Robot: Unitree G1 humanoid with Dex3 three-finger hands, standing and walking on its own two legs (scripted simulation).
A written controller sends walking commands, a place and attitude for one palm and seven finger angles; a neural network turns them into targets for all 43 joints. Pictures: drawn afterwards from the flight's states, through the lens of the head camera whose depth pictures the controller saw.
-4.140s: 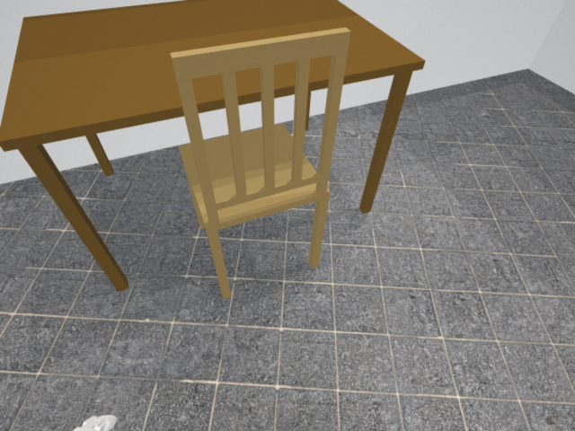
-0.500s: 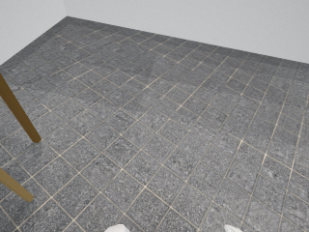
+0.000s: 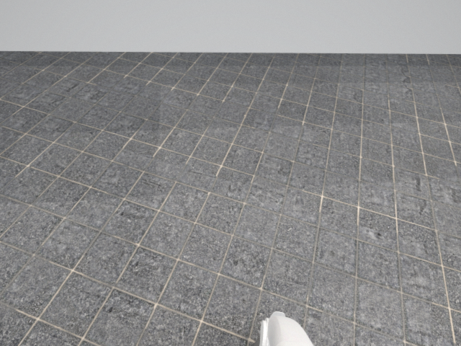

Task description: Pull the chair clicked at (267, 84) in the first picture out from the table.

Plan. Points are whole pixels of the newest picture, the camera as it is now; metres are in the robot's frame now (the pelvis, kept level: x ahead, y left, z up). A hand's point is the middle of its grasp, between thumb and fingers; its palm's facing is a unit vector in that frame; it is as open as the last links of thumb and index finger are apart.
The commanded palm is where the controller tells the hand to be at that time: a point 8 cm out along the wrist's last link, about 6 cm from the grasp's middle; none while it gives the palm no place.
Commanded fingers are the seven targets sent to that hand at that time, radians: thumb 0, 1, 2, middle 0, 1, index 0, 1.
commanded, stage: walk to a spot facing it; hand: left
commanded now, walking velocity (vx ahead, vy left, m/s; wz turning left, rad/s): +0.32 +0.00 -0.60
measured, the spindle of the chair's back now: out of the picture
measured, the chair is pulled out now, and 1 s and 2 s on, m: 0.00 0.00 0.00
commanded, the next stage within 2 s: turn to face it in 0.22 s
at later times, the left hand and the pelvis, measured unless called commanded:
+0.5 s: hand (150, 278) +0.28 +0.17 -0.17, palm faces -0.14 -0.96 -0.25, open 7.3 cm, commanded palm none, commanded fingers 0.00 0.90 0.90 -0.20 -0.30 -0.20 -0.30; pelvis +0.22 -0.02 +0.00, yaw -11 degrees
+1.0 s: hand (147, 239) +0.38 +0.20 -0.16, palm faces +0.08 -0.97 -0.25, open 7.4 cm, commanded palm none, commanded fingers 0.00 0.90 0.90 -0.20 -0.30 -0.20 -0.30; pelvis +0.28 -0.01 +0.00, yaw +3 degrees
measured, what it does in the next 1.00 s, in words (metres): walks ahead: right foot, then left foot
